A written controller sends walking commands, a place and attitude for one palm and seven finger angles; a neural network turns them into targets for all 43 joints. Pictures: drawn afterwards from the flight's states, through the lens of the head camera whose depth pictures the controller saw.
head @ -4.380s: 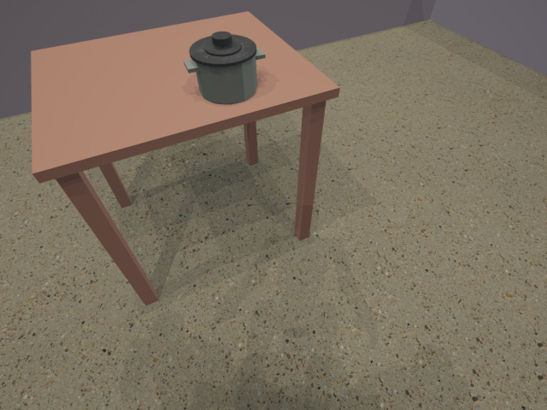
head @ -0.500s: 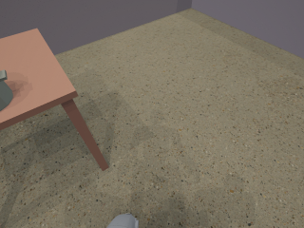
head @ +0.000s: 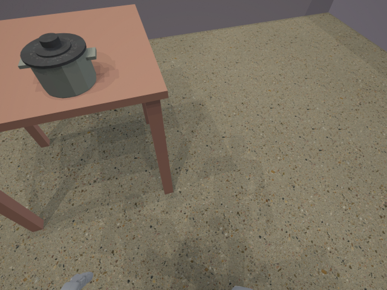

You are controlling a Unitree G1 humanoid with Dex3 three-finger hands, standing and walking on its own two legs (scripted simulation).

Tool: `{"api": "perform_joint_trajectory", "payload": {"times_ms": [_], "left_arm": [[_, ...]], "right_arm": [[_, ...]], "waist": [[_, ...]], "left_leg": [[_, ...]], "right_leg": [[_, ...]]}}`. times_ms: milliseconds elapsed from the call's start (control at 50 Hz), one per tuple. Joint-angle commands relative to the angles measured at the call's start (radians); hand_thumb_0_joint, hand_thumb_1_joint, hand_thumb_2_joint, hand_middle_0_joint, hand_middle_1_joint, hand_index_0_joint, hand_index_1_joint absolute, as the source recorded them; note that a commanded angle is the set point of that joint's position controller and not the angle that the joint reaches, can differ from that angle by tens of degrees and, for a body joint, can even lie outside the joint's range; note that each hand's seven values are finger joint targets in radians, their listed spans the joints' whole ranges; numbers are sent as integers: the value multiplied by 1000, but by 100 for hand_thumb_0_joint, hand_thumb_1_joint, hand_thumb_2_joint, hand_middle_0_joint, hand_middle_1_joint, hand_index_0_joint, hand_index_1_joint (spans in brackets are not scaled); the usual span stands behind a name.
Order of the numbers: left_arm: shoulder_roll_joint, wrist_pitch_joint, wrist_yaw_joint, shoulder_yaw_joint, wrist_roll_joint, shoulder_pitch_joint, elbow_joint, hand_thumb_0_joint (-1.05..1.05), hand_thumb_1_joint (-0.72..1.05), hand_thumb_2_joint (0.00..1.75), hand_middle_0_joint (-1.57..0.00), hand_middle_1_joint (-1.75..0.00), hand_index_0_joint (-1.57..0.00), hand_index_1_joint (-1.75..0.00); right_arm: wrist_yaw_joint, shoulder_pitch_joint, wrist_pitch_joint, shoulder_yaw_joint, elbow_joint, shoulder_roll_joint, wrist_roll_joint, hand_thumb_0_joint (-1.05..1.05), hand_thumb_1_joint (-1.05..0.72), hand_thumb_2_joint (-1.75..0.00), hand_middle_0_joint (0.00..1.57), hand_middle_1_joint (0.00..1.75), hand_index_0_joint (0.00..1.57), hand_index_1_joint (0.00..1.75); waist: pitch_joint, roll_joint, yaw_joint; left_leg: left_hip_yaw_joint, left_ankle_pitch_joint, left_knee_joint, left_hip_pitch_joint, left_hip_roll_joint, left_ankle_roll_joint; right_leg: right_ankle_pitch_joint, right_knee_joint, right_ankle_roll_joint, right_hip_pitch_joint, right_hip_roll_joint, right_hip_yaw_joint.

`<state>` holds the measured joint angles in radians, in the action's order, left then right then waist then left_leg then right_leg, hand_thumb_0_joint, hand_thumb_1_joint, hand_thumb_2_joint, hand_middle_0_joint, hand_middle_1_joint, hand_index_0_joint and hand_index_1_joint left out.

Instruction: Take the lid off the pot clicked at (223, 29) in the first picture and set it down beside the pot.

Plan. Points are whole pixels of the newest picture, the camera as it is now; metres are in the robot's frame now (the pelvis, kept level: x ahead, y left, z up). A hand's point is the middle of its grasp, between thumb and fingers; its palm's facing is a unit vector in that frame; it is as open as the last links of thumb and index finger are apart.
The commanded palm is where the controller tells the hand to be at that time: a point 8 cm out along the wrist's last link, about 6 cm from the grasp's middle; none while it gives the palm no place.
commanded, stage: turn to face it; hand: left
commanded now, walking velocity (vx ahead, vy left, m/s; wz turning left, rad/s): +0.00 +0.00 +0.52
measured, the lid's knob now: (49, 40) +0.70 +0.43 +0.13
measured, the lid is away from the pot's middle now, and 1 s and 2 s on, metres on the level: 0.00 0.00 0.00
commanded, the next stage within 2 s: take the last steps up to it in 0.46 s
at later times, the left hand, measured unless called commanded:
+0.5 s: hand out of the picture -0.02 +0.23 -0.18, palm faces +0.28 -0.93 -0.24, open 7.4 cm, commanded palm none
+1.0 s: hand out of the picture -0.01 +0.17 -0.15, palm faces +0.39 -0.90 -0.22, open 7.4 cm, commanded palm none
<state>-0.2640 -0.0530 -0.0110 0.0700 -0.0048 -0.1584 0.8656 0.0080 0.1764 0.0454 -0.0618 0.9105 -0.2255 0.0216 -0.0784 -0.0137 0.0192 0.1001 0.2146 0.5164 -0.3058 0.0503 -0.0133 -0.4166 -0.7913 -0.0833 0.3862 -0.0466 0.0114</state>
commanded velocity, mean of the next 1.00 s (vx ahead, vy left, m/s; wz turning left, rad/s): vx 0.14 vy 0.02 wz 0.22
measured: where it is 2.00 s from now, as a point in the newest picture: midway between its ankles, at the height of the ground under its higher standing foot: (160, 264)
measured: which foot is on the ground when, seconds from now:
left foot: down 0.00-0.06, up 0.08-0.40, down 0.42-0.78, up 0.80-1.00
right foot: up 0.00-0.04, down 0.06-0.42, up 0.44-0.76, down 0.78-1.00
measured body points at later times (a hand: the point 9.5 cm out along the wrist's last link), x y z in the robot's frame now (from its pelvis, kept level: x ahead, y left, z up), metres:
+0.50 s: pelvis +0.00 +0.02 -0.01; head +0.04 +0.05 +0.44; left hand -0.03 +0.28 -0.16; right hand +0.15 -0.21 -0.14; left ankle -0.04 +0.13 -0.74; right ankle +0.00 -0.12 -0.70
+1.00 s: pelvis +0.08 +0.02 +0.01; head +0.10 -0.01 +0.46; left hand -0.03 +0.22 -0.13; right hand +0.18 -0.20 -0.16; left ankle +0.04 +0.18 -0.65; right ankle +0.04 -0.08 -0.74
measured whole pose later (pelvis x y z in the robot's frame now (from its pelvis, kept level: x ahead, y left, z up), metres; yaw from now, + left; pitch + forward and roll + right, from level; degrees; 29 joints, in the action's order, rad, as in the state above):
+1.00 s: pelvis +0.08 +0.02 +0.01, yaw +19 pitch +0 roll +2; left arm -0.11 0.05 0.00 0.02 -0.02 -0.42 1.04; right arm 0.02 0.27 0.01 -0.06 1.04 -0.21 0.02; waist -0.02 -0.04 0.00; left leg -0.01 0.22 1.04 -0.53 -0.05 0.00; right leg -0.30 -0.36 0.04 0.05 -0.03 0.12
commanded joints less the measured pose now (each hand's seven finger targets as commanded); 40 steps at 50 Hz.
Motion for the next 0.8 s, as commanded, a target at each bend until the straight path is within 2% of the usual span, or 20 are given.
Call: {"api": "perform_joint_trajectory", "payload": {"times_ms": [0,20,40,60,120,160,280,320,360,380,400,420,440,500,560,660,720,740,760,780], "left_arm": [[-99,44,-14,25,-1,-130,-60,0,90,90,-20,-30,-20,-30],[-159,55,-21,37,-12,-163,-59,0,90,90,-20,-30,-20,-30],[-238,58,-24,51,-25,-151,-71,0,90,90,-20,-30,-20,-30],[-225,57,-27,49,-16,-131,-82,0,90,90,-20,-30,-20,-30],[-138,57,-27,26,-17,18,-107,0,90,90,-20,-30,-20,-30],[-126,63,-26,20,-20,-4,-99,0,90,90,-20,-30,-20,-30],[-181,55,-20,38,-28,-124,-37,0,90,90,-20,-30,-20,-30],[-184,49,-19,41,-27,-121,-27,0,90,90,-20,-30,-20,-30],[-170,42,-16,39,-12,-102,-16,0,90,90,-20,-30,-20,-30],[-123,34,-12,31,-3,-122,-29,0,90,90,-20,-30,-20,-30],[-53,30,-5,10,-5,-110,-59,0,90,90,-20,-30,-20,-30],[-59,25,-9,3,-10,-62,-77,0,90,90,-20,-30,-20,-30],[-47,21,-15,6,-10,-42,-52,0,90,90,-20,-30,-20,-30],[-62,25,-3,9,-6,-71,13,0,90,90,-20,-30,-20,-30],[-42,24,-3,-2,-3,-85,36,0,90,90,-20,-30,-20,-30],[-13,44,18,-12,-15,-43,25,0,90,90,-20,-30,-20,-30],[-5,64,24,-11,-20,-160,67,0,90,90,-20,-30,-20,-30],[-31,76,20,-5,-24,-231,91,0,90,90,-20,-30,-20,-30],[-114,90,8,14,-36,-311,112,0,90,90,-20,-30,-20,-30],[-170,87,1,23,-25,-376,110,0,90,90,-20,-30,-20,-30]], "right_arm": [[-8,-58,-13,-63,-95,-202,-9,0,-90,-90,20,30,20,30],[-3,-47,-14,-55,-103,-145,-17,0,-90,-90,20,30,20,30],[0,-37,-17,-44,-128,-85,-17,0,-90,-90,20,30,20,30],[0,-37,-8,-58,-119,-148,-2,0,-90,-90,20,30,20,30],[18,-9,9,-54,-73,-126,1,0,-90,-90,20,30,20,30],[22,2,9,-44,-67,-106,-3,0,-90,-90,20,30,20,30],[16,-86,-4,-19,-79,-70,-14,0,-90,-90,20,30,20,30],[10,-41,-13,-14,-63,-68,-16,0,-90,-90,20,30,20,30],[5,38,-25,-15,-35,-92,-12,0,-90,-90,20,30,20,30],[2,72,-37,-29,-31,-170,-5,0,-90,-90,20,30,20,30],[-1,114,-34,-50,-34,-261,-3,0,-90,-90,20,30,20,30],[-9,143,-28,-50,-27,-275,-2,0,-90,-90,20,30,20,30],[-24,139,-35,-41,-8,-239,1,0,-90,-90,20,30,20,30],[-34,16,-41,-11,-27,-153,-3,0,-90,-90,20,30,20,30],[-34,34,-46,-10,-13,-151,-5,0,-90,-90,20,30,20,30],[-28,78,-50,-16,22,-152,5,0,-90,-90,20,30,20,30],[-24,47,-53,-12,31,-132,0,0,-90,-90,20,30,20,30],[-23,39,-56,-6,30,-99,-7,0,-90,-90,20,30,20,30],[-18,36,-64,8,8,-24,-19,0,-90,-90,20,30,20,30],[-7,-36,-65,3,-40,-54,-5,0,-90,-90,20,30,20,30]], "waist": [[145,-87,-55],[155,80,-73],[125,332,-69],[116,255,-64],[11,182,9],[34,206,1],[79,233,-69],[110,222,-51],[138,184,-5],[182,-4,7],[169,-279,28],[150,-214,53],[169,-295,42],[127,-173,-15],[146,-114,-11],[72,-132,16],[47,-95,-44],[46,-3,-80],[29,267,-113],[-20,291,-148]], "left_leg": [[253,-182,-39,-47,-179,-98],[168,0,118,-184,-86,-34],[-27,336,358,-336,53,46],[22,354,543,-295,-7,36],[-26,205,718,-264,-57,48],[-68,190,655,-241,-58,63],[-157,253,295,-120,-45,64],[-182,202,150,-29,-27,55],[-173,-15,-94,143,-41,40],[-3,-192,-159,295,-185,-13],[268,-497,-179,351,-415,-125],[279,-543,-168,277,-452,-206],[251,-566,-165,277,-391,-195],[92,-565,-157,217,-284,-150],[70,-546,-164,252,-272,-157],[156,-10,-236,183,-272,-181],[131,214,-174,18,-223,-139],[83,278,-46,-105,-155,-96],[-65,323,232,-315,-22,-33],[-76,393,416,-417,-19,-18]], "right_leg": [[169,323,19,-251,18,6],[126,494,60,-373,-138,-150],[184,556,182,-387,-398,-410],[137,558,235,-251,-434,-389],[193,517,210,-116,-289,-166],[319,483,208,-167,-259,-77],[560,408,228,-280,-284,-28],[618,351,202,-284,-275,-3],[548,234,127,-216,-236,57],[342,74,70,-65,-167,109],[-172,-114,15,158,-59,123],[-217,-229,31,167,-61,51],[-179,-287,31,181,-56,-2],[-16,-313,25,130,-55,-2],[-3,-204,15,84,-38,17],[-55,33,41,13,-3,60],[74,262,52,-218,27,89],[91,390,63,-373,-9,36],[-111,546,136,-488,-234,-272],[-243,674,233,-418,-405,-512]]}}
